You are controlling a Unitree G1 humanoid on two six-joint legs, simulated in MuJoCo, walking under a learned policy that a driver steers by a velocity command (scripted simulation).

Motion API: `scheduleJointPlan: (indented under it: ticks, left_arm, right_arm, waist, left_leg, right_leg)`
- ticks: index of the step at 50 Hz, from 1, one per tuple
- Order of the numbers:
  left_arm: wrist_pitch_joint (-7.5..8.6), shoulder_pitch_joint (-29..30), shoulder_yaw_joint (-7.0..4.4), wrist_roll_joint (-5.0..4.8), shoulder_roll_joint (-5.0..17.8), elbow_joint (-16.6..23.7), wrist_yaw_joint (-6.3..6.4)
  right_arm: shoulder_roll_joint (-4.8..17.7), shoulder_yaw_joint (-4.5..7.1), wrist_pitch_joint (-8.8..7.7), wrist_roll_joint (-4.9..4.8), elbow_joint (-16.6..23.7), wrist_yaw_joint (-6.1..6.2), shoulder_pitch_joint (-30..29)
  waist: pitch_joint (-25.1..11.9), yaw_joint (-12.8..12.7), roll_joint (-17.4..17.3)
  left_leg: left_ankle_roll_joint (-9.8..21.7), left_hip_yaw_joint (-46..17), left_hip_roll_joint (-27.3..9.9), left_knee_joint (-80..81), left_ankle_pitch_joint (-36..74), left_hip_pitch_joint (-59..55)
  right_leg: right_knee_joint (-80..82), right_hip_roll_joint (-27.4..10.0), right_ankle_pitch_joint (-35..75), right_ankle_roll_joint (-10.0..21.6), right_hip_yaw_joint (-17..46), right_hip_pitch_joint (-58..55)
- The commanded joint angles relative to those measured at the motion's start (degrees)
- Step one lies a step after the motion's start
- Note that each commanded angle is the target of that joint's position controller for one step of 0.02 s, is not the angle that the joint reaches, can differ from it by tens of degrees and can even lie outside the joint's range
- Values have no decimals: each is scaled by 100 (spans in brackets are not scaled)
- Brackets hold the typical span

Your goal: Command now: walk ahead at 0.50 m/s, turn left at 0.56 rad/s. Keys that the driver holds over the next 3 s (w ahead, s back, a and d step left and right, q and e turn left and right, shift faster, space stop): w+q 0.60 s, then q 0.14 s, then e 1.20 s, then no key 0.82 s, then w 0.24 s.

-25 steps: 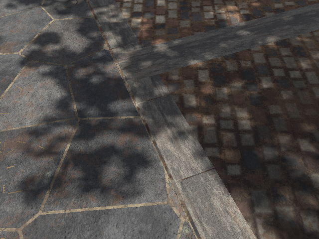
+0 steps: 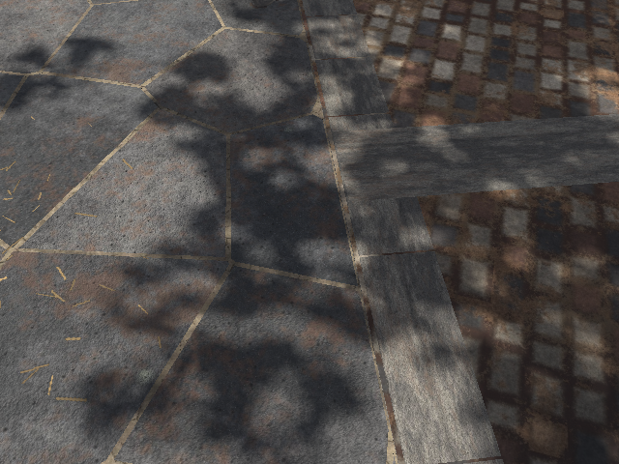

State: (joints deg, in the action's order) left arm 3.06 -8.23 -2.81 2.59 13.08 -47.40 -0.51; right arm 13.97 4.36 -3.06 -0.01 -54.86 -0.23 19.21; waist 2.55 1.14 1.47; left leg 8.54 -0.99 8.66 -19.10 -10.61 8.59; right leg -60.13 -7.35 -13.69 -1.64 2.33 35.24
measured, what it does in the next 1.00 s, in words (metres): walks ahead, turning left: right foot, then left foot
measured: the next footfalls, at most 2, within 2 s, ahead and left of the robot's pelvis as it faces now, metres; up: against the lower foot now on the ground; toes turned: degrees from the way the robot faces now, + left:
right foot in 0.30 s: +0.36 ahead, -0.12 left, +0.00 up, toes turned +12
left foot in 0.82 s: +0.51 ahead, +0.17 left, +0.00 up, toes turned +30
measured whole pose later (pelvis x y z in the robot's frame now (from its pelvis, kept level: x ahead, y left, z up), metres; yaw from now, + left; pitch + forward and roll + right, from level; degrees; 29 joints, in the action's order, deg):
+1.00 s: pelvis +0.44 +0.06 +0.00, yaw +26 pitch +0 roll -1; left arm -1.2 -15.9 -1.6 0.7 12.8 -48.9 0.3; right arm 9.7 -0.2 -2.0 1.0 -44.1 0.9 8.2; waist 4.6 -2.1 1.4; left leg 5.6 5.6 1.8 -24.7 -6.9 18.2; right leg -59.3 -2.5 -25.4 -0.9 0.8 23.6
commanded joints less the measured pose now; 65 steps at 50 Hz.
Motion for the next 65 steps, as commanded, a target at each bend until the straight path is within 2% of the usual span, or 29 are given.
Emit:
scheduleJointPlan:
  ticks: [1, 7, 10, 12, 14, 15, 16, 17, 18, 19, 21, 26, 30, 33, 35, 38, 39, 40, 41, 42, 43, 44, 45, 46, 47, 50, 56, 62, 65]
  left_arm:
    - [-88, 112, -79, -1, 414, 385, -26]
    - [-52, 1244, 8, -49, 441, 878, -87]
    - [27, 1534, 47, -96, 520, 1099, -101]
    - [84, 1099, 21, -123, 668, 1054, -75]
    - [170, -206, -100, -138, 951, 685, 38]
    - [238, -1040, -182, -39, 1226, 579, 131]
    - [211, -1506, -283, 124, 1730, 638, 205]
    - [112, -1189, -318, 34, 1735, 644, 156]
    - [65, -719, -205, -29, 1132, 757, 134]
    - [67, -443, -100, -69, 714, 768, 113]
    - [120, -455, -51, -61, 615, 633, 124]
    - [339, -841, -118, -170, 750, 387, 39]
    - [316, -1071, -133, -155, 764, 243, 29]
    - [284, -1045, -142, -195, 835, 203, 62]
    - [242, -1199, -172, -212, 959, 144, 98]
    - [106, -1346, -215, -245, 1133, 64, 176]
    - [53, -1376, -204, -253, 1150, 28, 191]
    - [30, -1403, -177, -280, 1112, 32, 178]
    - [19, -1657, -33, -255, 605, 256, 141]
    - [-91, -2280, 80, -329, 170, 245, 141]
    - [-234, -2237, 39, -366, 467, 48, 178]
    - [-282, -1833, 67, -373, 437, 67, 155]
    - [-288, -1407, 53, -272, 521, 94, 141]
    - [-333, -1312, 21, -189, 564, 55, 127]
    - [-413, -1566, 5, -135, 549, -99, 107]
    - [-515, -1756, -59, -176, 465, -197, 77]
    - [-675, -969, -134, -98, 431, 133, 34]
    - [-679, -795, -121, -142, 402, 426, -57]
    - [-593, -1179, -125, -174, 422, 429, -97]
  right_arm:
    - [794, 148, -90, -11, 333, 16, 311]
    - [859, 152, -37, 41, 394, 65, 902]
    - [954, 171, -33, 95, 469, 116, 956]
    - [1069, 200, -45, 107, 592, 151, 654]
    - [1193, 226, -98, 82, 711, 81, 299]
    - [990, 172, -147, 18, 809, 13, 285]
    - [372, 32, -157, -165, 1027, 10, 646]
    - [662, 57, -104, -54, 1087, 33, 1042]
    - [840, 82, -4, 88, 915, 55, 842]
    - [786, 61, 27, 137, 925, -9, 449]
    - [642, 47, 126, 213, 1015, -121, 236]
    - [516, -2, 294, 217, 1317, -291, -333]
    - [411, -70, 278, 194, 1609, -368, -1090]
    - [213, -170, 222, 198, 1780, -430, -1567]
    - [222, -177, 211, 223, 1850, -446, -1708]
    - [401, -105, 188, 328, 1811, -381, -1338]
    - [476, -57, 123, 376, 1648, -333, -797]
    - [606, -6, 36, 449, 1424, -252, -178]
    - [1035, 58, -34, 472, 1393, -152, 233]
    - [1119, 10, -33, 220, 1527, -99, 125]
    - [881, -12, 31, -16, 1497, -4, 240]
    - [611, -102, 68, -13, 1467, 71, -226]
    - [324, -221, 88, 8, 1435, 111, -626]
    - [230, -284, 88, 37, 1358, 154, -817]
    - [249, -294, 78, 66, 1350, 184, -935]
    - [512, -204, 5, 104, 1310, 171, -920]
    - [462, -135, 174, 141, 1234, 252, -814]
    - [691, -10, 302, 187, 1169, 227, -723]
    - [883, 76, 378, 134, 1146, 221, -822]
  waist:
    - [4, -2, -403]
    - [-2, 415, -540]
    - [19, 449, -613]
    - [-53, 155, -683]
    - [-653, -464, -489]
    - [-1312, -814, -140]
    - [-2078, -729, 961]
    - [-2250, -311, 1573]
    - [-1301, -168, 602]
    - [-624, -194, 18]
    - [-210, -66, 329]
    - [-183, -31, 374]
    - [-4, -151, 327]
    - [142, -200, 339]
    - [56, -277, 421]
    - [-274, -180, 578]
    - [-543, 46, 490]
    - [-914, 359, 132]
    - [-1659, 344, -803]
    - [-2576, -86, -1242]
    - [-2978, 262, -700]
    - [-2140, 142, -770]
    - [-1244, 15, -606]
    - [-745, -157, -642]
    - [-652, -306, -647]
    - [-843, -435, -525]
    - [-445, -194, -842]
    - [-556, -85, -836]
    - [-607, -345, -634]
  left_leg:
    - [576, -1381, -1421, 774, 2108, -19]
    - [478, -1710, -1464, 457, 2396, -971]
    - [440, -1934, -1591, 168, 2752, -1233]
    - [226, -2002, -1606, -109, 3076, -1002]
    - [-52, -1799, -1252, -1394, 3932, -530]
    - [-172, -1574, -897, -2711, 2933, 162]
    - [-350, -883, -175, -4456, -472, 1652]
    - [-331, -670, -136, -5270, -2107, 2453]
    - [-333, -641, -585, -5565, -1593, 2706]
    - [-383, -542, -779, -5319, -1147, 2645]
    - [-467, -436, -1050, -4905, -898, 2424]
    - [-560, -290, -1217, -4679, -272, 2893]
    - [-650, -76, -1259, -3745, 519, 3207]
    - [-617, 385, -1161, -2439, 1013, 2538]
    - [-544, 633, -1018, -1963, 908, 2205]
    - [-305, 699, -650, -1460, 190, 1546]
    - [-192, 577, -499, -1051, 308, 918]
    - [-77, 379, -600, -431, 1375, -77]
    - [207, -1041, -2194, -981, 4329, -1656]
    - [926, -2555, -3602, -1389, 7910, -2406]
    - [1243, -1981, -3469, -1081, 7134, -2126]
    - [1138, -1548, -3166, -602, 5392, -1387]
    - [768, -1135, -2774, -174, 4301, -532]
    - [483, -802, -2492, 57, 4025, 61]
    - [337, -430, -2368, 172, 4080, 461]
    - [310, -62, -2320, 227, 3841, 500]
    - [448, -8, -2420, 650, 464, 502]
    - [469, 59, -2721, 309, 271, 364]
    - [-17, 454, -2601, -334, 322, 702]
  right_leg:
    - [578, 118, 618, -166, -291, 326]
    - [1801, 405, 1151, -114, -230, 703]
    - [2402, 574, 1058, 22, -183, 432]
    - [2888, 698, 830, 172, -126, -481]
    - [3347, 929, 716, 391, -243, -2386]
    - [3467, 201, 291, 605, 413, -3760]
    - [3710, -1438, -296, 998, 2504, -5207]
    - [4276, -1921, -536, 1422, 4309, -5066]
    - [4351, -1715, -1176, 1374, 3627, -4204]
    - [4518, -1350, -1000, 1257, 2653, -3413]
    - [4806, -910, -7, 1043, 1475, -2708]
    - [5114, -842, 1445, 1119, 289, -2800]
    - [5177, -673, 1827, 1048, -490, -2988]
    - [4838, -535, 3124, 891, -1168, -2837]
    - [4520, -596, 3826, 788, -1322, -3093]
    - [3482, -674, 5028, 675, -1362, -3513]
    - [2724, -624, 4902, 636, -1353, -3450]
    - [1677, -413, 4009, 480, -1476, -3018]
    - [89, -98, 388, 312, -1505, -1732]
    - [-1165, 499, -2615, 168, -733, -1090]
    - [-1216, 542, -2195, 126, -1, -1250]
    - [-1096, 456, -2020, 102, 28, -980]
    - [-581, 318, -1686, 101, 44, -966]
    - [-188, 274, -1415, 74, 53, -1201]
    - [-50, 342, -1149, 56, -32, -1618]
    - [-96, 541, -942, 63, -186, -1761]
    - [554, 441, -809, 50, -336, -1088]
    - [1544, 527, -1213, 274, -638, -1527]
    - [3020, 683, -465, 537, -739, -2446]
Over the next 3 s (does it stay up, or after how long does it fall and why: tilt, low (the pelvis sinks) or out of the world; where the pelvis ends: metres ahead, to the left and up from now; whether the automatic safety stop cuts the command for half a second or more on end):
stays up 0.46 0.06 0.00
